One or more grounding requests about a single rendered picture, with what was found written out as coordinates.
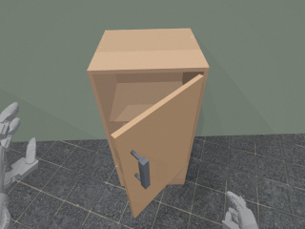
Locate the robot left hand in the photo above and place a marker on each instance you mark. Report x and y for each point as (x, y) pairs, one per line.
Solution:
(22, 167)

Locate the left robot forearm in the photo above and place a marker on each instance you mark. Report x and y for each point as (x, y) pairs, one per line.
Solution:
(5, 217)

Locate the cupboard door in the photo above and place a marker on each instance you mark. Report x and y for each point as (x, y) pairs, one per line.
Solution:
(163, 135)

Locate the handle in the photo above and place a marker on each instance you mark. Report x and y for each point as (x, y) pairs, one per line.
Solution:
(144, 170)

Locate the robot right hand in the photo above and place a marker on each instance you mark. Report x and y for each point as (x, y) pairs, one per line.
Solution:
(244, 218)

